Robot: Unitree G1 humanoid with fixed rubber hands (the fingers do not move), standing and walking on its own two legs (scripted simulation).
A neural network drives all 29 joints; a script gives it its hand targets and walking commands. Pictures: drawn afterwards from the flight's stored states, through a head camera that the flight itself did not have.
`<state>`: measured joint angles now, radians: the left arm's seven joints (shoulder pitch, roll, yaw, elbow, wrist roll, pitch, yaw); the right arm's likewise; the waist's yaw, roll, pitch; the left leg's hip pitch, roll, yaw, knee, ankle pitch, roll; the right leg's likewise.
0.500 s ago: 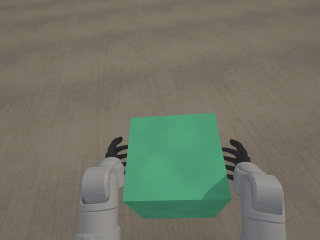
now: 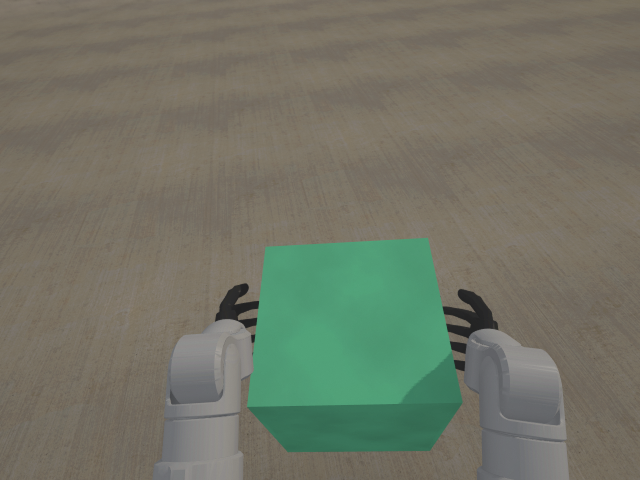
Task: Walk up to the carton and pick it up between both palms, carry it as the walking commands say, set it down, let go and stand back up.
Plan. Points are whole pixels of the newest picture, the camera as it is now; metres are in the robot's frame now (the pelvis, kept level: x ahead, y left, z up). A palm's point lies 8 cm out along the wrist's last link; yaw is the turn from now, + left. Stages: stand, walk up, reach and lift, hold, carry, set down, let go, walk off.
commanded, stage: carry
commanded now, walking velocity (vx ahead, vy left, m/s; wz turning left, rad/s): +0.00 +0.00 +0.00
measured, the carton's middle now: (351, 354) +0.31 +0.00 +0.00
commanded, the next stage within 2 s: none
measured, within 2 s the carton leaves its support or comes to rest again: neither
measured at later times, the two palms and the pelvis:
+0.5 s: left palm (254, 363) +0.26 +0.12 +0.06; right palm (504, 380) +0.24 -0.17 +0.05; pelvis -0.03 -0.01 -0.01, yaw -2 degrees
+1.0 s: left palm (263, 325) +0.31 +0.11 +0.07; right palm (503, 337) +0.29 -0.18 +0.07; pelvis +0.02 -0.02 +0.00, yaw -3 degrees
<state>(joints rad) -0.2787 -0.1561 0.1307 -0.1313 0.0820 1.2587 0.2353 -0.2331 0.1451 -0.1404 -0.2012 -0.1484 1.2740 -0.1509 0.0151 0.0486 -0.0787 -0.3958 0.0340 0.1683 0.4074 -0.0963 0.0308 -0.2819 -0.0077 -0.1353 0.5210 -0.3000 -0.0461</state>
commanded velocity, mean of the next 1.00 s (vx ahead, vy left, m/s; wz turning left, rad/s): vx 0.00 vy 0.00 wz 0.00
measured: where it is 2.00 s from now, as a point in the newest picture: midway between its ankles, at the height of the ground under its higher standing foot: outside the picture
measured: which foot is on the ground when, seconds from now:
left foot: down 0.00-1.00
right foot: down 0.00-1.00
